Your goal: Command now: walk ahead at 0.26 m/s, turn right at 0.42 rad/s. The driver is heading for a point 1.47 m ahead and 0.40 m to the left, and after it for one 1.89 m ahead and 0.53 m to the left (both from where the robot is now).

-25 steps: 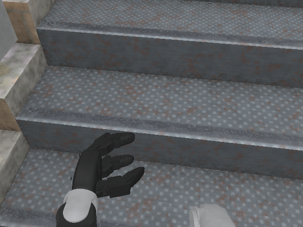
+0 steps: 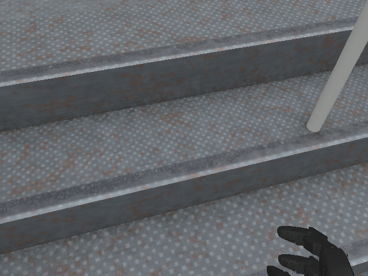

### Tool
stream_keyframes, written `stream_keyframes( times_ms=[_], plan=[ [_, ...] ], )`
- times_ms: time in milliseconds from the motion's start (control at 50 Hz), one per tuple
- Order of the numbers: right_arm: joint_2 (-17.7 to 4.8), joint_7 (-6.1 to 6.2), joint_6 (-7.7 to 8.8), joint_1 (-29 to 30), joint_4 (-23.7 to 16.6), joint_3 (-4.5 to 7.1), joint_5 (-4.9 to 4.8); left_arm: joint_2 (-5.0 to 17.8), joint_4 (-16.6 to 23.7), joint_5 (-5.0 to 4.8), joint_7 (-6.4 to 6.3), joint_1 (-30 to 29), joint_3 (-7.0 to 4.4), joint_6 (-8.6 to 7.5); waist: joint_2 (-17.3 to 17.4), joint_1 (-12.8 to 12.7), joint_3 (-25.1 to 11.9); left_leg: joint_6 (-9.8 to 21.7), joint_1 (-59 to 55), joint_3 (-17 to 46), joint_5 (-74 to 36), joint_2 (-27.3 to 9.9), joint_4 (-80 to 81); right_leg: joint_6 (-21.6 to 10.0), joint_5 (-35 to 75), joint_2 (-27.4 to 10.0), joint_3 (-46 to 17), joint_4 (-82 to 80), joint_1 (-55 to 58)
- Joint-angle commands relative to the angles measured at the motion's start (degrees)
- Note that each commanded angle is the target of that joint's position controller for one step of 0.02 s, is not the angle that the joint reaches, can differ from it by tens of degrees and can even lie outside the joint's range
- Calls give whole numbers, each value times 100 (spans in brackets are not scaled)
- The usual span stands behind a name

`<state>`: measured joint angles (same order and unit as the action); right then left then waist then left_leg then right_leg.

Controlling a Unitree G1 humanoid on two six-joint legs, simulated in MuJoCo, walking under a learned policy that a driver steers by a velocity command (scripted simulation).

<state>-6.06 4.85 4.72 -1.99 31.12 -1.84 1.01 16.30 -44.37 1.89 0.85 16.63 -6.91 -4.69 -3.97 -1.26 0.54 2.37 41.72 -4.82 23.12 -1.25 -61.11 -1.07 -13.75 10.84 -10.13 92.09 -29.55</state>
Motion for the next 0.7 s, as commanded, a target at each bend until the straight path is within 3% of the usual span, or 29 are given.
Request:
stream_keyframes(
  times_ms=[20, 40, 60, 80, 100, 120, 140, 180, 200, 220, 240, 280, 320, 340, 380, 400, 420, 440, 460, 480, 500, 520, 540, 560, 600, 620, 640, 680, 700],
  plan=[
    [-275, -16, 263, -1577, 874, 372, -39, -700, 1053, 300, -7, -576, 401, 121, 225, 126, -745, 1058, -3652, 2893, -2389, -1223, 3050, -60, -693, -317, -209, 2109, -3210],
    [-221, -78, 308, -1757, 1249, 392, -24, -920, 1094, 247, -15, -613, 510, 227, 263, 36, -342, 948, -3193, 2470, -2044, -1042, 3265, -137, -816, -317, -276, 2050, -3328],
    [-138, -174, 313, -1809, 1455, 401, -1, -1091, 1185, 242, -36, -558, 618, 257, 265, -154, -165, 841, -2914, 2074, -2649, -903, 3347, -166, -652, -422, -277, 1718, -3362],
    [-139, -238, 324, -2000, 1669, 410, 0, -1058, 1291, 209, -69, -853, 639, 258, 375, -110, -65, 816, -2863, 1787, -3170, -859, 3572, -180, -1064, -429, -110, 1568, -3532],
    [-215, -242, 300, -1674, 1613, 412, 23, -840, 1411, 193, -33, -852, 661, 274, 369, -385, -144, 800, -2548, 1450, -3792, -687, 3878, -77, -923, -814, 399, 277, -2997],
    [-317, -204, 266, -1494, 1653, 400, 47, -757, 1543, 173, -4, -1236, 682, 300, 459, -382, -120, 853, -2217, 1101, -4453, -534, 4138, 19, -637, -932, 882, -288, -2679],
    [-375, -143, 273, -1652, 1704, 382, 94, -745, 1526, 146, -15, -1234, 677, 301, 579, -311, -440, 857, -2220, 968, -5520, -494, 4182, 79, -293, -999, 1194, -345, -2168],
    [-840, -97, 370, -1958, 1748, 501, 64, -730, 1694, 167, -96, -1561, 647, 255, 877, -69, -874, 1010, -2839, 1420, -6251, -804, 4137, 60, -125, -1110, 1094, 511, -2402],
    [-1151, -146, 361, -1998, 1669, 620, 53, -780, 1845, 172, -142, -1808, 641, 252, 827, 4, -756, 1174, -3180, 1706, -6039, -980, 4111, 19, -240, -1213, 980, 1049, -3012],
    [-1221, -160, 320, -2209, 1595, 646, 4, -760, 1978, 188, -176, -2138, 637, 281, 684, 152, -709, 1281, -3495, 1960, -5270, -1068, 4126, 14, -257, -1289, 849, 1373, -3510],
    [-1361, -199, 274, -2345, 1566, 722, 38, -806, 2114, 140, -191, -2486, 657, 342, 638, 295, -683, 1384, -3837, 2150, -4549, -1106, 4092, -21, -470, -1322, 840, 1709, -3977],
    [-1402, -99, 120, -2968, 1552, 816, 157, -919, 2570, 106, -154, -3438, 739, 351, 657, 836, -364, 1589, -4912, 3004, -3526, -1355, 4198, -24, -1064, -1536, 779, 1845, -5331],
    [-1233, -5, 3, -3413, 1566, 823, 226, -945, 2806, 43, -118, -4006, 778, 294, 920, 1126, -125, 1583, -5389, 3348, -3137, -1472, 4205, 6, -1510, -1642, 542, 2012, -6073],
    [-1209, 34, -37, -3617, 1604, 842, 206, -1004, 2896, 54, -75, -4088, 834, 301, 855, 1194, -259, 1497, -5572, 3329, -2893, -1317, 4159, 32, -1597, -1707, 584, 1563, -6069],
    [-1203, 125, -92, -3393, 1521, 894, 151, -1133, 3115, 75, -46, -4031, 888, 285, 1078, 983, -417, 1174, -5034, 3299, -3504, -1244, 4219, -49, -1317, -1854, 168, 855, -5156],
    [-1413, 138, -104, -3010, 1365, 952, 143, -952, 3049, 73, -50, -3573, 831, 288, 1184, 677, -629, 1020, -4743, 3102, -3504, -1182, 4251, -65, -999, -1921, 131, 474, -4480],
    [-1632, 100, -109, -2709, 1205, 1032, 115, -866, 2998, 64, -61, -3375, 808, 318, 1201, 578, -799, 929, -4448, 2932, -3430, -1132, 4279, -86, -859, -1977, 199, -19, -3852],
    [-1894, -25, -243, -2325, 964, 1115, -11, -957, 2881, -196, -120, -2937, 882, 430, 1273, 377, -891, 799, -3216, 2418, -4007, -1057, 4856, -204, -2578, -1731, 754, -1540, -1840],
    [-1881, -136, -363, -2229, 857, 1145, -102, -957, 2764, -395, -181, -2635, 819, 512, 1328, 340, -796, 582, -2459, 2237, -4401, -846, 4929, -239, -2370, -1520, 1093, -2355, -407],
    [-1939, -183, -455, -2226, 874, 1153, -111, -791, 2567, -526, -301, -2080, 701, 587, 1477, 176, -860, 492, -2538, 2194, -4877, -710, 4596, -210, -1984, -1254, 1348, -3101, 268],
    [-1713, -371, -517, -1753, 706, 1047, -245, -287, 2078, -383, -395, -1002, 400, 487, 559, -478, -1519, 107, -1719, 1281, -5626, 46, 2908, -287, -803, -1545, 1130, -3155, 1776],
    [-1659, -398, -489, -948, 234, 1041, -285, 268, 1941, -119, -406, -319, 235, 429, -851, -1053, -2191, -285, -472, 982, -3661, 863, 955, -414, -1897, -2500, -746, -4846, 2795],
    [-1145, -412, -446, -674, -88, 971, 24, 482, 2093, 15, -527, -883, 229, 489, -2950, -810, -2483, -444, 56, 1080, 68, 1229, -1694, -755, -1781, -3460, -2965, -6226, 2100],
    [-499, -416, -440, -1154, -2, 819, 257, 126, 2243, -48, -588, -1471, 392, 583, -2589, -175, -2018, -430, 182, 1550, 171, 891, -3385, -770, -1618, -3424, -2907, -6696, 1075],
    [-622, -259, -593, -1576, 104, 816, 302, -553, 2074, 10, -746, -2422, 542, 683, -1830, 726, -603, -322, 349, 1289, -702, 453, -3945, -474, -2553, -3215, -1451, -5726, -353],
    [-753, -222, -662, -1800, 186, 811, 414, -797, 1863, 56, -763, -2479, 611, 689, -1441, 1050, -502, -298, 60, 1045, -1299, 430, -4131, -388, -2360, -2882, -563, -4999, -635],
    [-930, -200, -762, -1852, 341, 828, 508, -963, 1808, 112, -765, -2482, 654, 665, -804, 1078, -500, -343, -115, 630, -1498, 535, -4544, -486, -1794, -2853, -19, -4839, -678],
    [-1087, -218, -1007, -1452, 190, 778, 401, -787, 1671, -60, -696, -2038, 624, 459, -63, 877, -18, -363, 167, 474, -1497, 546, -4766, -651, -1291, -3215, 15, -4944, -782],
    [-1120, -214, -1085, -1092, 14, 755, 352, -568, 1614, -71, -644, -1765, 564, 350, -1, 744, 103, -335, 452, 506, -1527, 448, -4837, -655, -1183, -3427, -79, -5041, -556]
  ],
)
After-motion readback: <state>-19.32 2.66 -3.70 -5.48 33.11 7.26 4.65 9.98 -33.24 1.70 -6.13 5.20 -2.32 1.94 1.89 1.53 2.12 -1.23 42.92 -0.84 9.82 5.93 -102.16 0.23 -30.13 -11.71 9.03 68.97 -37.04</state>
